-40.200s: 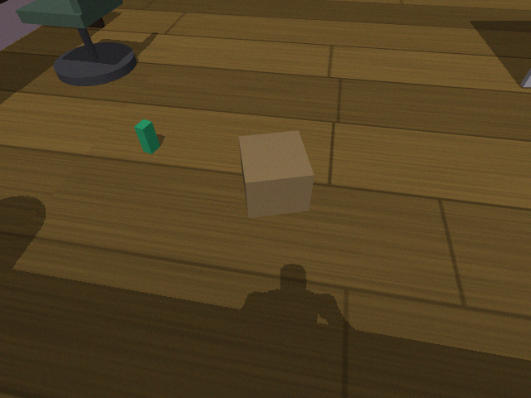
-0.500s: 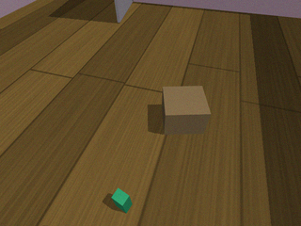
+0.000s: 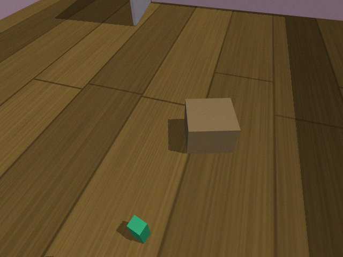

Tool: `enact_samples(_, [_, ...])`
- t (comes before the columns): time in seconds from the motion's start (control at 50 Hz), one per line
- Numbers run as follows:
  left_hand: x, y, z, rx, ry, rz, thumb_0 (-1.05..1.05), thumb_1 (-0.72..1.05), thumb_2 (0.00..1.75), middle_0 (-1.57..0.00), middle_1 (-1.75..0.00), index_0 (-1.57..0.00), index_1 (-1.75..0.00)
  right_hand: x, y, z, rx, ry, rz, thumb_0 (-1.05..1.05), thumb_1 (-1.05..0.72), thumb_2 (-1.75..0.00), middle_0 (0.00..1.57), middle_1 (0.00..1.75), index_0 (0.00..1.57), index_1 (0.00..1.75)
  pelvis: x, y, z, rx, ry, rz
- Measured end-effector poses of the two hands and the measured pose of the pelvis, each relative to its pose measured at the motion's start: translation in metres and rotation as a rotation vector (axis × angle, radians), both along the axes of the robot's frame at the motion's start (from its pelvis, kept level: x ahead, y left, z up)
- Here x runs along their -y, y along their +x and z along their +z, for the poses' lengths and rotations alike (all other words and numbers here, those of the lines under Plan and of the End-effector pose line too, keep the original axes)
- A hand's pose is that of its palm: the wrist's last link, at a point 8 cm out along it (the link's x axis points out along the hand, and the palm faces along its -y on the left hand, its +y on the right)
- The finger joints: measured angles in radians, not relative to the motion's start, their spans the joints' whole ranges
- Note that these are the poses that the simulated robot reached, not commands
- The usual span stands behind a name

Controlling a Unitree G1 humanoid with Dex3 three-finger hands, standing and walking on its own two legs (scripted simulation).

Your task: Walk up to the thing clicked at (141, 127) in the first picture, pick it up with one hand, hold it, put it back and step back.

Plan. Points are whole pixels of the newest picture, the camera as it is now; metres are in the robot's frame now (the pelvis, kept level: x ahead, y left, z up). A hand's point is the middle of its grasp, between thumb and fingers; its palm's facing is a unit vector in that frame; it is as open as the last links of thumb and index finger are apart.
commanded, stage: stand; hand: left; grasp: from the side
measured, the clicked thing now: (139, 229) +0.34 +0.21 -0.69
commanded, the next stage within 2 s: go down in 0.22 s
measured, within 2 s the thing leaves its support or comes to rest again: neither
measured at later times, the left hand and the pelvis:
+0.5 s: hand out of the picture +0.13 +0.25 -0.16, palm faces +0.04 -0.95 -0.32, open 9.5 cm; pelvis -0.01 +0.00 -0.01, yaw +2 degrees
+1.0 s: hand out of the picture +0.13 +0.28 -0.19, palm faces +0.06 -0.94 -0.32, open 17.0 cm; pelvis -0.01 +0.02 -0.07, yaw +2 degrees
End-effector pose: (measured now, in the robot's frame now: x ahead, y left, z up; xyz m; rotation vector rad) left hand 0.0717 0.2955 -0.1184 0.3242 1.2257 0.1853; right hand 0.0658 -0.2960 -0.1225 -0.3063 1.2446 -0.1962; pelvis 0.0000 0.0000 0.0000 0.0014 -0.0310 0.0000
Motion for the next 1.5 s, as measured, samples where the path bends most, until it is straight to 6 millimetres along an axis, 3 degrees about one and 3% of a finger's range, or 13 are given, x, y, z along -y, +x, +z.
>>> enact_samples(0.34, [0.000, -0.001, 0.000, -0.001, 0.002, 0.001, 0.00, 0.90, 0.90, -0.21, -0.29, -0.20, -0.30, 0.000, -0.001, -0.001, -0.001, 0.001, -0.005, 0.01, -0.90, -0.90, 0.20, 0.30, 0.20, 0.30, 0.000, 0.001, 0.000, 0.004, 0.000, -0.001])
enact_samples(0.4, [0.003, 0.013, 0.001, 0.075, -0.006, 0.036, 0.00, 0.86, 0.85, -0.20, -0.25, -0.20, -0.26, -0.006, 0.004, 0.000, 0.071, 0.002, -0.001, 0.01, -0.91, -0.90, 0.20, 0.30, 0.20, 0.30, -0.001, -0.004, -0.003, -0.028, -0.001, 0.019])
enact_samples(0.5, [0.000, 0.047, -0.007, 0.132, -0.022, 0.033, 0.00, 0.66, 0.65, -0.13, -0.15, -0.12, -0.14, -0.024, 0.009, -0.005, 0.132, 0.030, 0.017, 0.01, -0.92, -0.90, 0.20, 0.30, 0.20, 0.30, 0.000, -0.015, -0.012, -0.102, -0.004, 0.028])
enact_samples(0.58, [-0.007, 0.061, -0.009, 0.164, -0.009, 0.015, 0.00, 0.44, 0.44, -0.08, -0.09, -0.09, -0.09, -0.038, 0.009, -0.009, 0.167, 0.055, 0.000, 0.01, -0.92, -0.90, 0.20, 0.30, 0.20, 0.30, -0.002, -0.016, -0.020, -0.137, -0.005, 0.022])
enact_samples(0.74, [-0.021, 0.054, -0.018, 0.143, 0.002, 0.033, 0.00, -0.01, 0.16, -0.07, -0.05, -0.08, -0.04, -0.051, 0.020, -0.017, 0.244, 0.064, 0.009, 0.01, -0.86, -0.88, 0.20, 0.30, 0.20, 0.30, -0.010, -0.014, -0.035, -0.185, -0.014, 0.024])
enact_samples(0.96, [-0.024, 0.045, -0.036, 0.186, -0.019, 0.033, -0.01, -0.41, 0.05, -0.07, -0.06, -0.08, -0.05, -0.057, 0.060, -0.025, 0.378, 0.023, 0.067, 0.01, -0.81, -0.87, 0.20, 0.30, 0.20, 0.30, -0.017, -0.013, -0.064, -0.255, -0.032, 0.034])
enact_samples(1.16, [-0.031, 0.040, -0.044, 0.190, -0.018, 0.045, -0.01, -0.49, 0.04, -0.07, -0.05, -0.08, -0.05, -0.069, 0.087, -0.031, 0.473, 0.014, 0.113, 0.01, -0.82, -0.87, 0.20, 0.30, 0.20, 0.30, -0.017, -0.011, -0.082, -0.303, -0.049, 0.044])
enact_samples(1.34, [-0.037, 0.039, -0.055, 0.225, -0.026, 0.050, -0.01, -0.48, 0.05, -0.07, -0.05, -0.07, -0.05, -0.074, 0.089, -0.046, 0.492, 0.014, 0.132, 0.01, -0.83, -0.88, 0.20, 0.30, 0.20, 0.30, -0.017, -0.016, -0.100, -0.343, -0.057, 0.047])
enact_samples(1.5, [-0.064, 0.057, -0.094, 0.341, -0.057, 0.065, -0.01, -0.45, 0.06, -0.06, -0.05, -0.07, -0.05, -0.066, 0.080, -0.083, 0.467, -0.005, 0.182, 0.01, -0.87, -0.89, 0.20, 0.30, 0.20, 0.30, -0.014, -0.031, -0.135, -0.423, -0.057, 0.046])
